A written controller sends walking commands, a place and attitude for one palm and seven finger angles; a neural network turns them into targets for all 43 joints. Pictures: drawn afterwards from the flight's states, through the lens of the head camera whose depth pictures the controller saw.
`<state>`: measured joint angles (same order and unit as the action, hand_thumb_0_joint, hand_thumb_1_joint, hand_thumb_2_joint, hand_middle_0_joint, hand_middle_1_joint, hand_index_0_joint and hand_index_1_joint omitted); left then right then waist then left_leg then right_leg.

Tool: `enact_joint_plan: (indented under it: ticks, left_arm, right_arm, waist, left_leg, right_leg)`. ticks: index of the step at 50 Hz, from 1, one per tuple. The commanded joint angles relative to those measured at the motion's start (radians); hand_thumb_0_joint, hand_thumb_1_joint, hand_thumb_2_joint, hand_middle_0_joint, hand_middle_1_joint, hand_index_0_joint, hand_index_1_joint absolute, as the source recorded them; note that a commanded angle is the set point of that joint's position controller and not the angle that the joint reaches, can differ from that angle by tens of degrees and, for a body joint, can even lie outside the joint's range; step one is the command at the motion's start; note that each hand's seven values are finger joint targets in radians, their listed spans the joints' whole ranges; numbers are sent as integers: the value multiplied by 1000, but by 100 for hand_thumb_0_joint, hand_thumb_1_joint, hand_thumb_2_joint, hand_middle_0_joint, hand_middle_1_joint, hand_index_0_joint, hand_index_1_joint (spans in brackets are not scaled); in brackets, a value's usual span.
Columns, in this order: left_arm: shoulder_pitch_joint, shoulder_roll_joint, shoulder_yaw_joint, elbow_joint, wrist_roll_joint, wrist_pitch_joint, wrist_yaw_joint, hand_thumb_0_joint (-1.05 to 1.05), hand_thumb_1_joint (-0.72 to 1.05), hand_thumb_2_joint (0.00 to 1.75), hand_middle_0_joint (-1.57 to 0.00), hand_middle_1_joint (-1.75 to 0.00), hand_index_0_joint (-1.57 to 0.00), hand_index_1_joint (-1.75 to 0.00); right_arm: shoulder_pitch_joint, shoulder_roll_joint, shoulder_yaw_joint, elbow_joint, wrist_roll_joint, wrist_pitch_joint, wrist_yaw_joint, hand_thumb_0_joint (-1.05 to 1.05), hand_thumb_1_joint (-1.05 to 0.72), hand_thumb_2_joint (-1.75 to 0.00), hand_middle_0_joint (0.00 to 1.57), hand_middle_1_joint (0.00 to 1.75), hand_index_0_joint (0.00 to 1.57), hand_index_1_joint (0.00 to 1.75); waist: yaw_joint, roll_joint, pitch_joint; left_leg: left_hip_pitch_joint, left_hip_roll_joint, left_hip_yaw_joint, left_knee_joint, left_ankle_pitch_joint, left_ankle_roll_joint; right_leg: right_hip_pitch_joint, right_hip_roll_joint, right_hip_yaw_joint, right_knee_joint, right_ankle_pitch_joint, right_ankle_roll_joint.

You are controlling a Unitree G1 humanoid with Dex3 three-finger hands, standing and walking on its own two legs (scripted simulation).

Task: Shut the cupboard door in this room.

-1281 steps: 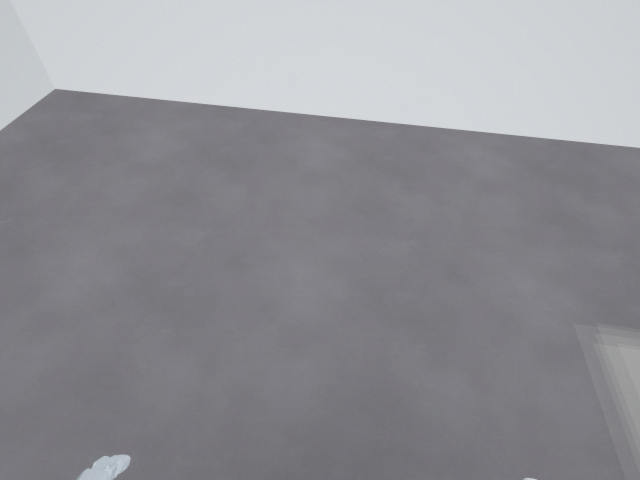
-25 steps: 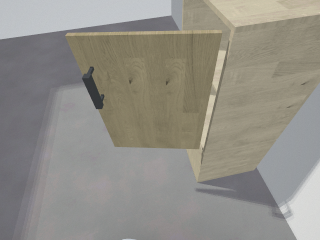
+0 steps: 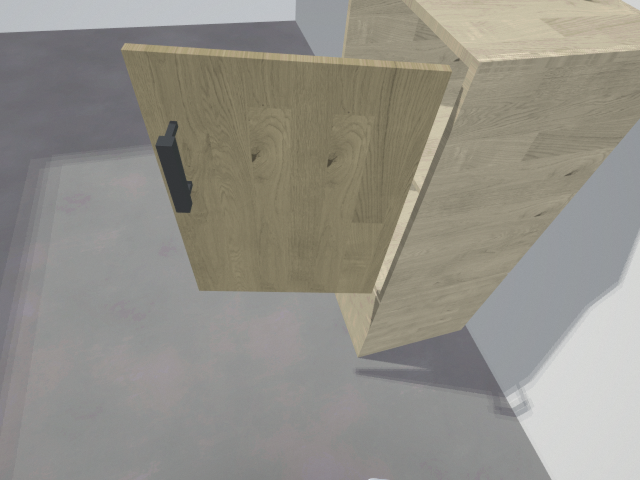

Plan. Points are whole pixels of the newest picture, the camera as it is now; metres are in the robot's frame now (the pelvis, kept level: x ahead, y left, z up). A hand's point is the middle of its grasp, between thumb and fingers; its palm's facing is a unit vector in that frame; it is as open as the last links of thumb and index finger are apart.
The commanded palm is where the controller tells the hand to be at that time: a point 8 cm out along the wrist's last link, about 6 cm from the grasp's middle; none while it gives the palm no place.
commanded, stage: come to a stop and stand still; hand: left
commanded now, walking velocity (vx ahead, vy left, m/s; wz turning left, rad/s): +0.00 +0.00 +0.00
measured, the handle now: (178, 168) +0.54 +0.25 +0.05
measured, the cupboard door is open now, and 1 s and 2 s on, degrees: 75 75 75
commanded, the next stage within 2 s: look again from close up in 0.46 s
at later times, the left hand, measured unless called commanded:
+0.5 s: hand out of the picture +0.08 +0.15 -0.18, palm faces +0.06 -0.97 -0.21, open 7.3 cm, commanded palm none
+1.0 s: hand out of the picture -0.02 +0.20 -0.19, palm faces +0.02 -0.98 -0.19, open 7.4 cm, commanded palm none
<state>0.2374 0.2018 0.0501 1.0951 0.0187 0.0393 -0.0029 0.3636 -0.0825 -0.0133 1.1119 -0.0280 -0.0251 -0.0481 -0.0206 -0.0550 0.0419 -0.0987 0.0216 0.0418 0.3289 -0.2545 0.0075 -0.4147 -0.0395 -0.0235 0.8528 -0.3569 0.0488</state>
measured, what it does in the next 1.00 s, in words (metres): steps on the spot: right foot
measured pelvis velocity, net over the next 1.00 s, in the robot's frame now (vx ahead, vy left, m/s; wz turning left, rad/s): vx -0.01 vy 0.02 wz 0.01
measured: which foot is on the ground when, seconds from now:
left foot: down 0.00-1.00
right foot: up 0.00-0.08, down 0.10-1.00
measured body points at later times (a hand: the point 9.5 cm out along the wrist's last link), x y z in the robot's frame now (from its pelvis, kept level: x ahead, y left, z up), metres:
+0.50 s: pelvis +0.03 -0.04 -0.01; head +0.04 -0.04 +0.44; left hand +0.08 +0.20 -0.17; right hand +0.06 -0.27 -0.17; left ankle +0.00 +0.10 -0.75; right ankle +0.02 -0.14 -0.75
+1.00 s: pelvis -0.01 +0.02 -0.01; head -0.01 +0.03 +0.44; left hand -0.02 +0.25 -0.17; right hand +0.03 -0.21 -0.16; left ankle +0.01 +0.10 -0.75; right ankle +0.02 -0.14 -0.75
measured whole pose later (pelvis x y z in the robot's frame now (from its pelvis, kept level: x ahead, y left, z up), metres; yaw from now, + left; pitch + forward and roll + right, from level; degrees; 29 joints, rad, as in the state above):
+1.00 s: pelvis -0.01 +0.02 -0.01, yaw +1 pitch -1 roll +0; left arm 0.32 0.19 -0.01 1.04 0.03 0.01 0.03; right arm 0.26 -0.18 0.00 1.00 -0.02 0.01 0.00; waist 0.01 -0.02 0.02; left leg -0.23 -0.03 0.09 0.48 -0.24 0.07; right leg -0.24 -0.09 -0.04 0.48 -0.22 0.03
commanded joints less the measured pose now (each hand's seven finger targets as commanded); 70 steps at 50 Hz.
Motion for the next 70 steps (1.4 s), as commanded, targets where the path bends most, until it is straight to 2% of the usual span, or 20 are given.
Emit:
enact_joint_plan:
  ticks: [1,4,6,7,8,10,13,17,20,27,28,29,30,32,35,37,42,56,61,70]
  left_arm:
    - [-54,-3,-7,-79,-12,-38,5,0,90,90,-20,-30,-20,-30]
    - [50,31,-1,-36,-11,-55,12,0,90,90,-20,-30,-20,-30]
    - [108,124,8,1,-10,-68,32,0,90,90,-20,-30,-20,-30]
    - [96,131,2,-1,-11,-65,32,0,90,90,-20,-30,-20,-30]
    - [73,120,6,-7,-10,-70,34,0,90,90,-20,-30,-20,-30]
    - [9,77,-5,-14,-8,-63,42,0,90,90,-20,-30,-20,-30]
    - [-18,78,-10,-27,-12,-63,47,0,90,90,-20,-30,-20,-30]
    - [-33,71,-3,-52,-16,-50,52,0,90,90,-20,-30,-20,-30]
    - [-46,87,6,-61,-5,-36,53,0,90,90,-20,-30,-20,-30]
    - [-11,80,-5,-56,-5,-39,49,0,90,90,-20,-30,-20,-30]
    - [126,106,-9,-32,-2,-67,85,0,90,90,-20,-30,-20,-30]
    - [86,164,-1,-67,4,-81,79,0,90,90,-20,-30,-20,-30]
    - [84,157,2,-83,2,-82,71,0,90,90,-20,-30,-20,-30]
    - [53,119,-16,-104,-1,-73,67,0,90,90,-20,-30,-20,-30]
    - [35,84,-24,-124,2,-47,58,0,90,90,-20,-30,-20,-30]
    - [64,72,-31,-116,5,-38,51,0,90,90,-20,-30,-20,-30]
    - [104,67,-39,-111,7,-37,40,0,90,90,-20,-30,-20,-30]
    - [145,53,-49,-72,3,-53,35,0,90,90,-20,-30,-20,-30]
    - [164,36,-44,-56,12,-53,25,0,90,90,-20,-30,-20,-30]
    - [217,61,-22,-35,2,-78,22,0,90,90,-20,-30,-20,-30]
  right_arm:
    - [69,-188,-47,-3,1,-6,-13,0,-90,-90,20,30,20,30]
    - [57,-163,-49,2,15,-3,-7,0,-90,-90,20,30,20,30]
    - [56,-82,-28,-17,27,-2,5,0,-90,-90,20,30,20,30]
    - [45,-90,-32,-18,26,7,3,0,-90,-90,20,30,20,30]
    - [35,-87,-32,-17,21,21,1,0,-90,-90,20,30,20,30]
    - [32,-87,-31,1,19,29,1,0,-90,-90,20,30,20,30]
    - [48,-81,-26,26,24,28,3,0,-90,-90,20,30,20,30]
    - [24,-123,-36,21,20,28,5,0,-90,-90,20,30,20,30]
    - [-31,-126,-40,-1,19,38,11,0,-90,-90,20,30,20,30]
    - [-74,-154,-40,-38,19,33,12,0,-90,-90,20,30,20,30]
    - [-179,-204,-40,-134,25,13,20,0,-90,-90,20,30,20,30]
    - [-142,-172,-29,-176,24,20,27,0,-90,-90,20,30,20,30]
    - [-92,-134,-30,-157,22,20,28,0,-90,-90,20,30,20,30]
    - [-70,-161,-29,-158,22,21,29,0,-90,-90,20,30,20,30]
    - [-98,-199,-28,-165,11,16,31,0,-90,-90,20,30,20,30]
    - [-137,-206,-24,-185,11,20,33,0,-90,-90,20,30,20,30]
    - [-116,-220,-24,-187,8,20,38,0,-90,-90,20,30,20,30]
    - [-63,-211,-9,-122,14,1,35,0,-90,-90,20,30,20,30]
    - [-36,-225,-13,-90,7,7,36,0,-90,-90,20,30,20,30]
    - [-28,-155,-4,-78,12,-15,38,0,-90,-90,20,30,20,30]
  waist:
    - [-19,260,-23]
    - [33,158,-59]
    - [42,-105,-120]
    - [43,-102,-96]
    - [41,-178,-88]
    - [24,-146,-13]
    - [12,-60,-31]
    - [17,40,-32]
    - [23,81,44]
    - [21,30,-5]
    - [61,62,-48]
    - [12,14,-65]
    - [10,-17,-150]
    - [-4,-91,-184]
    - [11,98,-54]
    - [26,120,60]
    - [25,102,88]
    - [26,79,35]
    - [25,98,59]
    - [35,-49,102]
  left_leg:
    - [83,222,-147,35,667,120]
    - [-44,151,-102,141,444,41]
    - [-275,43,6,224,-94,-38]
    - [-245,32,4,282,-243,-39]
    - [-221,41,-16,332,-281,-41]
    - [-216,61,-27,334,-237,-37]
    - [-150,45,-8,202,-86,-42]
    - [-22,90,-21,128,254,-32]
    - [-59,91,-18,131,211,-28]
    - [-22,98,-30,96,205,-12]
    - [-112,84,24,338,204,-32]
    - [-225,31,26,309,16,-35]
    - [-195,29,18,235,-72,-12]
    - [-104,33,1,152,42,-8]
    - [-112,112,-83,108,201,23]
    - [-218,109,-116,29,-3,36]
    - [-275,97,-150,-69,-250,38]
    - [-212,89,-140,-79,-144,40]
    - [-222,109,-159,-99,-362,63]
    - [-268,16,-19,145,-167,49]
  right_leg:
    - [43,13,-43,-237,-16,-22]
    - [302,-11,-31,-511,302,-33]
    - [522,-269,179,-462,706,-127]
    - [447,-312,170,-487,705,-181]
    - [392,-281,186,-513,706,-203]
    - [328,-241,129,-503,694,-204]
    - [328,-213,89,-446,738,-180]
    - [201,-151,58,-430,499,-111]
    - [160,-144,72,-463,357,-98]
    - [183,-119,64,-464,335,-84]
    - [246,-179,158,-421,896,-60]
    - [385,-246,161,-376,1130,-124]
    - [414,-265,168,-330,1109,-157]
    - [362,-182,81,-326,793,-127]
    - [193,-72,27,-364,190,-80]
    - [166,-51,21,-405,45,-69]
    - [164,-41,12,-409,21,-68]
    - [200,-68,22,-444,120,-65]
    - [165,-32,-18,-391,-46,-74]
    - [194,-105,137,-468,-38,-136]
